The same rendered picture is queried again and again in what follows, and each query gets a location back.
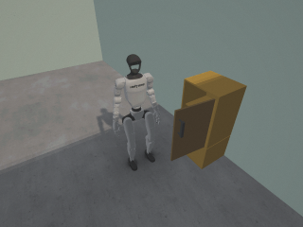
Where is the robot right foot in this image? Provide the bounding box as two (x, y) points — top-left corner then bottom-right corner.
(128, 157), (137, 171)

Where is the robot right upper arm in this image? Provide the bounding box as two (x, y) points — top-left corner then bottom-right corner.
(114, 78), (126, 104)

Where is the handle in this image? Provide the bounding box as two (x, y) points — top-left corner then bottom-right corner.
(177, 119), (186, 138)

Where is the left robot forearm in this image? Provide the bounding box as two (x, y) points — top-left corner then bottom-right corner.
(149, 90), (158, 111)

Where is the robot right hand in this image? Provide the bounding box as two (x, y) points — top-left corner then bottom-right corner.
(113, 122), (121, 137)

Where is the robot left upper arm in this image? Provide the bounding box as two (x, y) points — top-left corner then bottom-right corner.
(143, 73), (154, 96)

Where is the right robot forearm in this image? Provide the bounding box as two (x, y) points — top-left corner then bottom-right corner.
(113, 97), (120, 122)

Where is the robot left hand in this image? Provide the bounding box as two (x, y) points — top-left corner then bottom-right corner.
(153, 110), (161, 125)

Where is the cupboard door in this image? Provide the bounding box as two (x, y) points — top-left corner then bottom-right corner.
(170, 98), (216, 161)

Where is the robot torso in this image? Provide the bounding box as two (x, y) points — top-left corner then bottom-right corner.
(123, 73), (147, 121)

